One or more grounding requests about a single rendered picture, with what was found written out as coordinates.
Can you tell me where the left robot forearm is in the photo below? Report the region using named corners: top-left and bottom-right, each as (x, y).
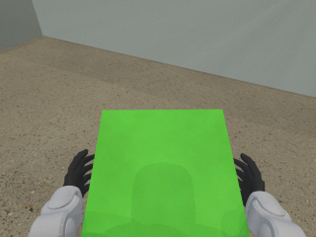
top-left (28, 186), bottom-right (84, 237)

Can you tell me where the carton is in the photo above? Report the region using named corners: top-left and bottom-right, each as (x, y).
top-left (81, 109), bottom-right (251, 237)

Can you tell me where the left robot hand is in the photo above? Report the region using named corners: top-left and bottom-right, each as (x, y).
top-left (63, 149), bottom-right (95, 198)

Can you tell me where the right robot forearm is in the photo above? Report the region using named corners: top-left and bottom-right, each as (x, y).
top-left (245, 191), bottom-right (306, 237)

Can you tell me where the right robot hand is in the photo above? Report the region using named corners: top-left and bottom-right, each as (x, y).
top-left (233, 153), bottom-right (265, 207)

